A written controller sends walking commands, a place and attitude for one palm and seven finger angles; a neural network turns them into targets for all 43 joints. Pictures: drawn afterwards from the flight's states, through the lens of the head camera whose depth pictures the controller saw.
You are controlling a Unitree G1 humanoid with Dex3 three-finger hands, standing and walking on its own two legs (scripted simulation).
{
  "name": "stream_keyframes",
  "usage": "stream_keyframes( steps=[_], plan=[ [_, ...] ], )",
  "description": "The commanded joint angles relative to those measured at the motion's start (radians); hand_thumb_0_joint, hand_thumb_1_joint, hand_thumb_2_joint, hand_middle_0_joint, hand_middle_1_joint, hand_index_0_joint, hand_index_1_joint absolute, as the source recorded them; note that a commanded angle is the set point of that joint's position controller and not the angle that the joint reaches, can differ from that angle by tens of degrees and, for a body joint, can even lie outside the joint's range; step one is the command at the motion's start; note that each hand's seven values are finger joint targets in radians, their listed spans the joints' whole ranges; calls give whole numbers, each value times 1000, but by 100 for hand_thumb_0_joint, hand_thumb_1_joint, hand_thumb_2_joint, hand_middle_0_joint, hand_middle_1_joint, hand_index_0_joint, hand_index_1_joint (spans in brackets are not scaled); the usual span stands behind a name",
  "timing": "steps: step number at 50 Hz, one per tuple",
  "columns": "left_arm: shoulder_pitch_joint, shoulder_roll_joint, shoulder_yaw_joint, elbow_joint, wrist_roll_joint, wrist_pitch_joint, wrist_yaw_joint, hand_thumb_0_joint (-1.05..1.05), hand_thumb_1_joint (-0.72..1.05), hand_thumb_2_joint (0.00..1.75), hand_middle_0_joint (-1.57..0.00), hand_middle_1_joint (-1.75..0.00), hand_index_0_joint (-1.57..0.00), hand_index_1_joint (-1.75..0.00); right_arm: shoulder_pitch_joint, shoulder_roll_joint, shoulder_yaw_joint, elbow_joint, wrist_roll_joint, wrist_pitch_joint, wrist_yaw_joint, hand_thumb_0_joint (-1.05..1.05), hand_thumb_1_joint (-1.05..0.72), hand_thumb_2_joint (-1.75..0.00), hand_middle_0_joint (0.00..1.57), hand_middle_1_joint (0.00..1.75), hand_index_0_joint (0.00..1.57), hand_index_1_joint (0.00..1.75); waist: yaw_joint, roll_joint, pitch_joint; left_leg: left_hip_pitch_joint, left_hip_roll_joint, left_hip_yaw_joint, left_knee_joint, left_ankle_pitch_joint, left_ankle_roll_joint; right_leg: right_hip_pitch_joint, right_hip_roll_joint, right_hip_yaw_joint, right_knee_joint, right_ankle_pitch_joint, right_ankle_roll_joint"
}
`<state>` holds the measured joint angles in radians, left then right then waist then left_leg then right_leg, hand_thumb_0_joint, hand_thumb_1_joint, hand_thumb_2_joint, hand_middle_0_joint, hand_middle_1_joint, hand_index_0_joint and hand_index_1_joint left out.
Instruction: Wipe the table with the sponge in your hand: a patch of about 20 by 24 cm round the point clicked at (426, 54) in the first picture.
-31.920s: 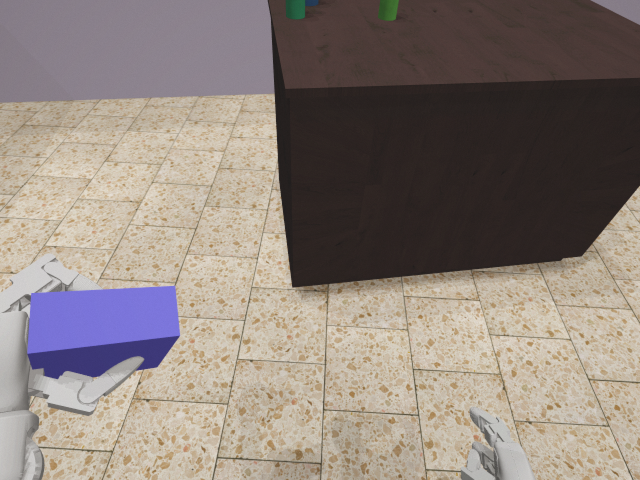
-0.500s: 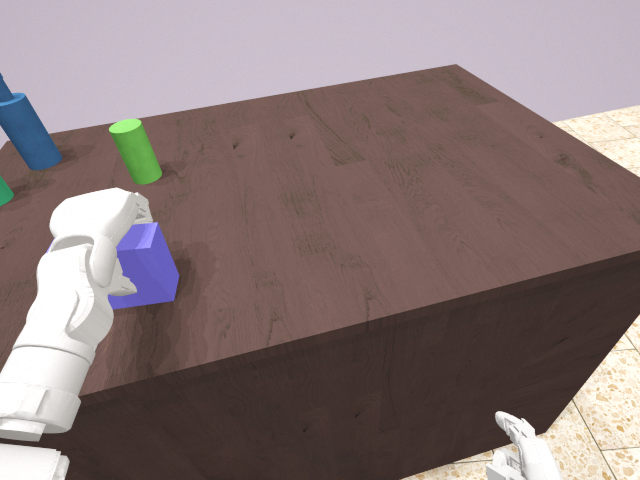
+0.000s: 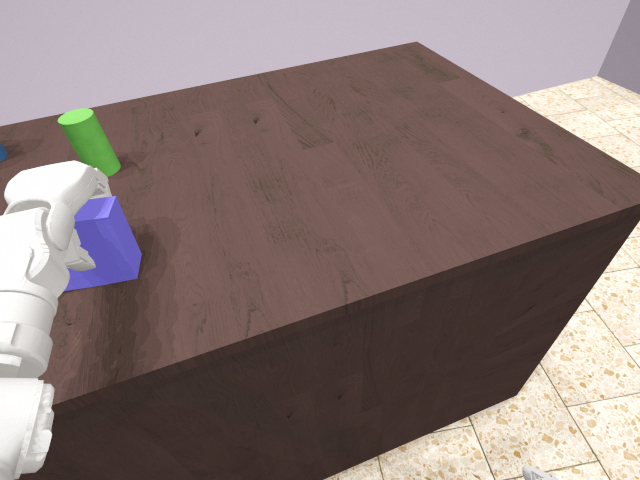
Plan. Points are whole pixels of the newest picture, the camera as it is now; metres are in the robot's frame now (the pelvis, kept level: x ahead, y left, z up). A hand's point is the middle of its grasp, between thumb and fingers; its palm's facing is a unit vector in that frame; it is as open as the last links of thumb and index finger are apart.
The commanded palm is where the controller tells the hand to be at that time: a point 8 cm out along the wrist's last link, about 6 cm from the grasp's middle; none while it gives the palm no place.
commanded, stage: wipe forward along the middle lane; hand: left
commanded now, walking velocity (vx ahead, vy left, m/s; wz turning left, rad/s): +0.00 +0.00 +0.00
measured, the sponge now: (84, 255) +0.36 +0.34 +0.12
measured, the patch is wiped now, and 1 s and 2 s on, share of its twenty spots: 0.95 0.95 0.95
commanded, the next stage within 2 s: slide back across to the first lane in 0.40 s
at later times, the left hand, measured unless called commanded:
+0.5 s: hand (74, 201) +0.42 +0.36 +0.16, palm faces -0.12 -0.01 -0.99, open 9.4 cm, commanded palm +0.41 +0.36 +0.18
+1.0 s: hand (32, 208) +0.41 +0.41 +0.17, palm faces -0.06 -0.03 -1.00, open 9.4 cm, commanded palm +0.38 +0.41 +0.21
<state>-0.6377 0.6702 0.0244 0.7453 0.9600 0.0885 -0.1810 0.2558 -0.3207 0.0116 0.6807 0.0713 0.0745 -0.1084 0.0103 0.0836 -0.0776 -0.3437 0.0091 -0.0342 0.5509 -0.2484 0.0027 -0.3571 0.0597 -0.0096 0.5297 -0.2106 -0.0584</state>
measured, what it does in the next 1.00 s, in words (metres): stands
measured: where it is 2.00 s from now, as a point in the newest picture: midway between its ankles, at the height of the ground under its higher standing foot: outside the picture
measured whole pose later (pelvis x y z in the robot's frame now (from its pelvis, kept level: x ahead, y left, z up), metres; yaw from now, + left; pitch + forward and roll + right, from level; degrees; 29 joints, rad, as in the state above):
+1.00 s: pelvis +0.03 +0.04 +0.01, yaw -1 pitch +4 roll -1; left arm -0.61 0.74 0.12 0.72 0.98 0.11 -0.16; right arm 0.20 -0.30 0.03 0.64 0.07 0.12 -0.08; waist 0.01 0.06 -0.06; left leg -0.30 -0.02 -0.01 0.49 -0.26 0.03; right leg -0.30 0.03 0.02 0.44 -0.21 -0.01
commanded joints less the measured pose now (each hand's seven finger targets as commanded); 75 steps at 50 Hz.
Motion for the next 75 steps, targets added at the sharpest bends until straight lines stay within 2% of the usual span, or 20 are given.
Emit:
stream_keyframes(
  steps=[1,4,7,10,12,15,22,24,25,30,33,36,38,39,46,57,61,69,73,75],
  plan=[
    [-236,248,6,31,77,12,57,0,10,130,-120,-160,-120,-160,-89,-120,-42,-138,0,-36,-8,0,-90,-90,20,30,20,30,0,-167,-45,-62,-50,29,-63,-89,40,20,-52,116,-186,-226,6],
    [-274,279,27,26,78,2,68,0,10,130,-120,-160,-120,-160,-81,-123,-45,-134,-2,-38,-9,0,-90,-90,20,30,20,30,2,-142,-80,-68,-47,22,-67,-76,39,31,-52,119,-175,-200,0],
    [-275,240,-8,83,81,10,74,0,10,130,-120,-160,-120,-160,-64,-123,-44,-130,3,-31,-7,0,-90,-90,20,30,20,30,-8,-178,-73,-79,-45,27,-77,-90,41,20,-44,90,-171,-194,7],
    [-329,288,11,97,90,9,79,0,10,130,-120,-160,-120,-160,-51,-127,-44,-119,2,-28,-9,0,-90,-90,20,30,20,30,-11,-150,-109,-76,-46,29,-77,-73,43,34,-42,87,-163,-166,7],
    [-321,254,-13,122,94,13,77,0,10,130,-120,-160,-120,-160,-47,-127,-42,-119,4,-26,-7,0,-90,-90,20,30,20,30,-15,-168,-90,-78,-42,29,-87,-83,42,15,-38,74,-166,-170,8],
    [-365,247,-27,119,107,8,75,0,10,130,-120,-160,-120,-160,-34,-127,-41,-114,3,-25,-5,0,-90,-90,20,30,20,30,-20,-119,-112,-53,-38,24,-95,-41,41,10,-29,53,-149,-105,0],
    [-390,216,-43,143,102,3,75,0,10,130,-120,-160,-120,-160,-13,-129,-42,-111,3,-22,-5,0,-90,-90,20,30,20,30,-30,-163,-126,-35,-30,20,-100,-18,42,-6,-22,33,-150,-65,2],
    [-404,263,-7,136,104,-3,75,0,10,130,-120,-160,-120,-160,-16,-133,-40,-110,0,-20,-6,0,-90,-90,20,30,20,30,-19,-117,-148,-29,-30,14,-106,25,39,7,-21,34,-143,-25,-7],
    [-412,229,-37,145,106,-3,78,0,10,130,-120,-160,-120,-160,-4,-129,-42,-107,1,-19,-3,0,-90,-90,20,30,20,30,-30,-125,-145,-24,-30,20,-99,25,41,4,-21,28,-141,-23,-4],
    [-338,278,28,56,103,-15,86,0,10,130,-120,-160,-120,-160,-22,-123,-47,-129,-3,-2,7,0,-90,-90,20,30,20,30,10,-89,-241,38,-30,23,-96,146,42,96,-21,27,-120,94,-14],
    [-264,317,79,13,82,1,93,0,10,130,-120,-160,-120,-160,-56,-125,-45,-143,2,9,14,0,-90,-90,20,30,20,30,30,-108,-196,27,-29,19,-109,132,44,115,-23,29,-131,81,-13],
    [-295,324,77,-20,74,17,92,0,10,130,-120,-160,-120,-160,-81,-123,-40,-145,5,8,16,0,-90,-90,20,30,20,30,23,-92,-146,35,-27,16,-126,132,48,108,-24,21,-144,66,-14],
    [-291,402,137,-55,76,26,95,0,10,130,-120,-160,-120,-160,-93,-127,-40,-148,4,9,17,0,-90,-90,20,30,20,30,39,-95,-164,38,-31,14,-128,141,48,143,-26,28,-141,69,-16],
    [-305,427,153,-101,75,24,91,0,10,130,-120,-160,-120,-160,-109,-126,-37,-158,0,8,16,0,-90,-90,20,30,20,30,49,-45,-197,54,-36,12,-130,185,47,169,-30,34,-133,109,-23],
    [-274,465,172,-129,70,47,49,0,10,130,-120,-160,-120,-160,-121,-126,-35,-162,0,10,15,0,-90,-90,20,30,20,30,38,-56,-221,84,-39,18,-115,212,52,216,-37,37,-136,156,-17],
    [-260,445,156,-189,63,-39,-45,0,10,130,-120,-160,-120,-160,-95,-132,-43,-153,-5,10,4,0,-90,-90,20,30,20,30,6,3,-198,160,-34,1,-80,315,58,143,-31,18,-140,228,-27],
    [-237,515,226,-198,54,-73,-48,0,10,130,-120,-160,-120,-160,-83,-136,-46,-150,-8,17,2,0,-90,-90,20,30,20,30,17,-20,-225,162,-34,-6,-72,372,58,170,-31,13,-125,281,-28],
    [-40,419,227,-382,-4,-93,-29,0,10,130,-120,-160,-120,-160,-126,-122,-52,-197,-15,15,27,0,-90,-90,20,30,20,30,56,19,-263,215,-12,-35,-64,529,44,169,-34,16,-108,302,-32],
    [49,369,218,-420,-50,-41,-13,0,10,130,-120,-160,-120,-160,-143,-126,-54,-196,-11,18,36,0,-90,-90,20,30,20,30,55,-42,-234,189,-11,-29,-75,439,43,165,-34,1,-115,261,-19],
    [76,343,200,-448,-60,-15,-9,0,10,130,-120,-160,-120,-160,-152,-121,-48,-203,-11,11,35,0,-90,-90,20,30,20,30,55,-26,-234,195,-10,-34,-84,439,43,164,-32,-8,-117,238,-19]
  ],
)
